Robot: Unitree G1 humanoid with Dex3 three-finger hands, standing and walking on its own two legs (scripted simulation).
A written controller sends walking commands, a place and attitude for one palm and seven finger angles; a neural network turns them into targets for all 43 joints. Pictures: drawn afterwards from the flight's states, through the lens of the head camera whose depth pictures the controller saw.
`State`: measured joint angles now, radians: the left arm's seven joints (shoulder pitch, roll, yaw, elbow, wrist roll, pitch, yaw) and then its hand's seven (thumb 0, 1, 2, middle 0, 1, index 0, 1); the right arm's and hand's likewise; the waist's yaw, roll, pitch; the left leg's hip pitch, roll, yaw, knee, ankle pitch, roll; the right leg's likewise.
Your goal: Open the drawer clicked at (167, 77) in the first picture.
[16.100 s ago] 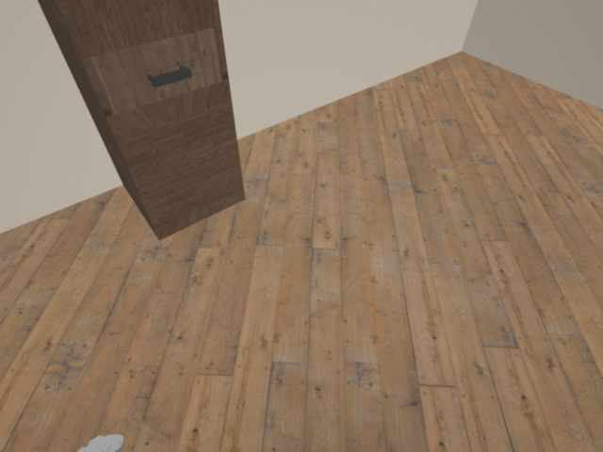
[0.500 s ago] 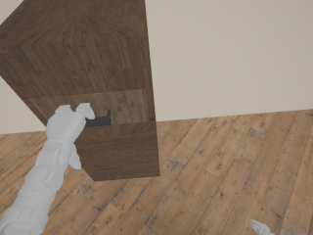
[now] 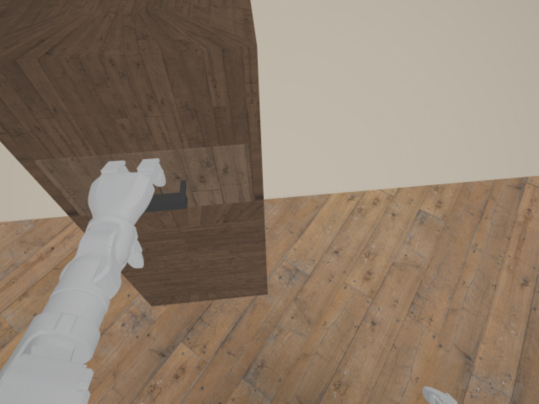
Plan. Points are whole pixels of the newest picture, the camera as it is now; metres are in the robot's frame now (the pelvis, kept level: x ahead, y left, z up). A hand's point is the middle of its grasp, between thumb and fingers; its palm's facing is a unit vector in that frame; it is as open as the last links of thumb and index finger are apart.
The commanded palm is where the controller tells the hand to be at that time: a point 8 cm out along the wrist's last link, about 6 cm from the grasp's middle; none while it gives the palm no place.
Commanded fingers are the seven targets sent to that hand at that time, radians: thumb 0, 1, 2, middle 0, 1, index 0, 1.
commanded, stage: move the hooked fingers above the handle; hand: left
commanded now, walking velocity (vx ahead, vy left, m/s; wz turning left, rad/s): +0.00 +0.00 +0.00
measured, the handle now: (155, 195) +0.50 +0.26 -0.05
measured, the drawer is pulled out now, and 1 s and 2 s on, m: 0.00 0.00 0.00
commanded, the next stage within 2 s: lower the fingers behind the handle in 1.30 s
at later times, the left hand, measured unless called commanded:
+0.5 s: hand (144, 196) +0.45 +0.25 +0.00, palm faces -0.03 -0.02 -1.00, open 13.8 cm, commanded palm +0.43 +0.26 +0.06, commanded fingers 0.00 -0.50 0.30 -0.30 -1.20 -0.30 -1.20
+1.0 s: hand (140, 200) +0.44 +0.26 +0.00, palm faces -0.03 -0.02 -1.00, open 13.8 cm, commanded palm +0.43 +0.26 +0.06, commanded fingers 0.00 -0.50 0.30 -0.30 -1.20 -0.30 -1.20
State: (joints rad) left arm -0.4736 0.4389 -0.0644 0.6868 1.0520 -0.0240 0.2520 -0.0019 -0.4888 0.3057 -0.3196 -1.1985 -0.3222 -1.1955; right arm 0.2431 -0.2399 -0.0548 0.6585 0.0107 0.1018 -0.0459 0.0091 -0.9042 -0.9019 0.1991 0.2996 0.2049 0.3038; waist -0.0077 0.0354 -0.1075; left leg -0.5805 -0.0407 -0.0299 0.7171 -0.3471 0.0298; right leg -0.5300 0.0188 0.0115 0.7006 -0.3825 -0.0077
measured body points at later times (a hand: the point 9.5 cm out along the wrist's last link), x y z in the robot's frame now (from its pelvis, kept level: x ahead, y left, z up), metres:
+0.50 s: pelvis -0.01 +0.00 -0.01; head +0.08 -0.01 +0.43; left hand +0.45 +0.25 +0.06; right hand +0.01 -0.28 -0.14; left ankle +0.00 +0.10 -0.71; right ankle -0.03 -0.12 -0.71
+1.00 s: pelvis -0.01 +0.00 -0.02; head +0.08 +0.01 +0.43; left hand +0.44 +0.26 +0.05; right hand +0.03 -0.27 -0.14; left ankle +0.00 +0.10 -0.71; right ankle -0.03 -0.12 -0.71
